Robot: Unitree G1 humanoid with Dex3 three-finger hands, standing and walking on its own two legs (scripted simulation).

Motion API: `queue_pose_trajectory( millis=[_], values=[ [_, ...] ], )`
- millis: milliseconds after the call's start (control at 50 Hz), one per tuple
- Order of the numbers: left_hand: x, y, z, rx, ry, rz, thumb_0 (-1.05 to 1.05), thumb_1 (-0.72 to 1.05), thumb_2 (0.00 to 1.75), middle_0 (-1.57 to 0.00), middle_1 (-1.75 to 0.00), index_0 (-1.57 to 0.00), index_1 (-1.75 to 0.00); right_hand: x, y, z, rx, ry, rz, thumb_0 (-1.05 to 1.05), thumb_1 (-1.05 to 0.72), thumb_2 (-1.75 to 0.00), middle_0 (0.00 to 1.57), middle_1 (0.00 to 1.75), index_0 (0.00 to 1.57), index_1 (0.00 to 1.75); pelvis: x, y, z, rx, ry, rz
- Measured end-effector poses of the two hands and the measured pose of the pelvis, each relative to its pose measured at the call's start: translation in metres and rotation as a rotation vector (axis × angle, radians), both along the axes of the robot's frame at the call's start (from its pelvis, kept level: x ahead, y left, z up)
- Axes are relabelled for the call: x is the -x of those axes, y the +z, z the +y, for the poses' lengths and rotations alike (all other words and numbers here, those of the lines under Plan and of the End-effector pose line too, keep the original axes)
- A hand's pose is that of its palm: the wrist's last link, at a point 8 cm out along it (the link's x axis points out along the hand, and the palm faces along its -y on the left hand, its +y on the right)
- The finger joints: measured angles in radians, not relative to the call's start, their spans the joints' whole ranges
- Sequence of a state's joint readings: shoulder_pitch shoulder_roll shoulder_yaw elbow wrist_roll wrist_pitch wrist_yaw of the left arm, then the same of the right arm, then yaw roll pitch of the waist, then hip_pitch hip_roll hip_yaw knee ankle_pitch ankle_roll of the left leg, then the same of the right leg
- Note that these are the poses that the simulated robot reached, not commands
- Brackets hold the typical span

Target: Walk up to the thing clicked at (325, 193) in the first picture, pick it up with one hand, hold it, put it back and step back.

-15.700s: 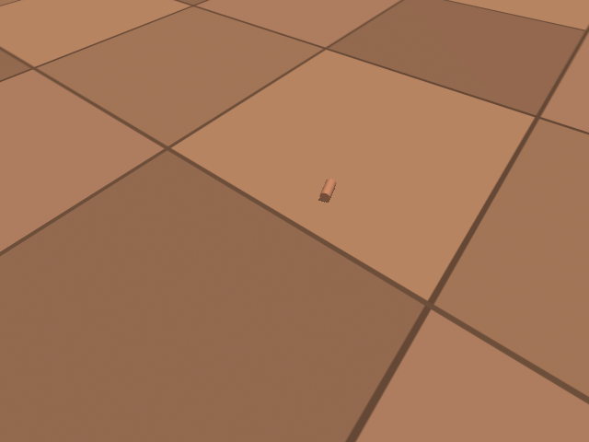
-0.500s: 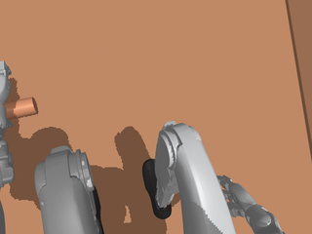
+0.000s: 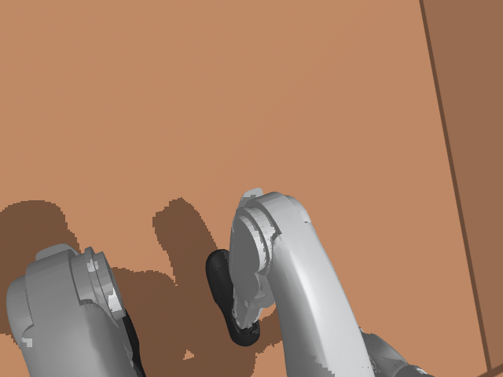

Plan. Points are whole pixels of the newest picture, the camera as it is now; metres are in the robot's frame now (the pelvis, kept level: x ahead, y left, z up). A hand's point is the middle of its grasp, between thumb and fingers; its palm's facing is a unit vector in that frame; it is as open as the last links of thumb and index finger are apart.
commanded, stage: rest palm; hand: left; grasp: from above
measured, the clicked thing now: out of the picture +0.43 +0.33 -0.27
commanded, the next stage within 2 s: close in 0.48 s
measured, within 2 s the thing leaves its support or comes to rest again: neither
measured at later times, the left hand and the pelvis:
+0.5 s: hand out of the picture +0.42 +0.32 -0.25, palm faces -0.44 -0.17 -0.88, open 14.2 cm; pelvis +0.00 +0.00 +0.00, yaw -1 degrees
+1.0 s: hand out of the picture +0.41 +0.34 -0.26, palm faces -0.45 -0.18 -0.88, open 12.5 cm; pelvis +0.00 +0.00 +0.00, yaw -2 degrees
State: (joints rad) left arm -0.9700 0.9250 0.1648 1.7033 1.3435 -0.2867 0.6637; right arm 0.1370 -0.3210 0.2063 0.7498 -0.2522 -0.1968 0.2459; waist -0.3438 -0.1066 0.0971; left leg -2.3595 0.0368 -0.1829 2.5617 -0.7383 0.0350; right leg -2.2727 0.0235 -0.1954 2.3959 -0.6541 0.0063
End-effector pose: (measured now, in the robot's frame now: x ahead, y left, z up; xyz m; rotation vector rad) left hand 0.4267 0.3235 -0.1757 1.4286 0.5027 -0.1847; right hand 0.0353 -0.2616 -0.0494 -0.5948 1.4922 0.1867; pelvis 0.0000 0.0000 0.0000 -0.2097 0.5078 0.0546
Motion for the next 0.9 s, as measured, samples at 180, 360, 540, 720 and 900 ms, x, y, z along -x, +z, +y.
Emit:
queue_pose_trajectory(
  millis=[180,360,540,720,900],
  values=[
    [0.0,-0.005,0.014,-0.014,0.084,0.014,0.0,-0.51,0.99,-0.08,-0.97,-0.07,-0.97,-0.03,0.002,0.009,-0.036,0.082,-0.086,0.0,-0.9,-0.9,0.2,0.3,0.2,0.3,0.0,-0.002,0.004,0.016,0.003,-0.008],
    [0.004,-0.018,0.017,-0.004,0.087,0.067,0.0,-0.51,0.97,-0.08,-0.99,-0.07,-0.99,-0.025,-0.001,0.014,-0.079,0.097,-0.034,0.0,-0.9,-0.9,0.2,0.3,0.2,0.3,-0.001,-0.001,0.002,0.016,0.006,-0.013],
    [-0.004,-0.018,0.003,0.008,0.03,0.023,0.0,-0.52,0.98,-0.08,-0.99,-0.07,-1.0,-0.012,0.001,0.014,-0.085,0.089,-0.005,0.0,-0.9,-0.9,0.2,0.3,0.2,0.3,0.0,-0.001,0.002,0.025,-0.006,-0.029],
    [-0.003,-0.02,-0.002,-0.01,0.041,0.01,0.0,-0.45,0.94,-0.12,-0.98,-0.12,-0.97,-0.005,0.011,0.008,-0.061,0.095,-0.021,0.01,-0.9,-0.9,0.2,0.3,0.2,0.3,0.005,-0.002,0.003,0.031,-0.018,-0.04],
    [0.004,-0.026,0.012,-0.015,0.101,0.042,0.0,-0.31,0.83,-0.21,-0.93,-0.22,-0.91,-0.006,0.015,0.008,-0.056,0.108,-0.015,0.01,-0.9,-0.9,0.2,0.3,0.2,0.3,0.005,-0.001,0.003,0.033,-0.015,-0.043]
  ],
)
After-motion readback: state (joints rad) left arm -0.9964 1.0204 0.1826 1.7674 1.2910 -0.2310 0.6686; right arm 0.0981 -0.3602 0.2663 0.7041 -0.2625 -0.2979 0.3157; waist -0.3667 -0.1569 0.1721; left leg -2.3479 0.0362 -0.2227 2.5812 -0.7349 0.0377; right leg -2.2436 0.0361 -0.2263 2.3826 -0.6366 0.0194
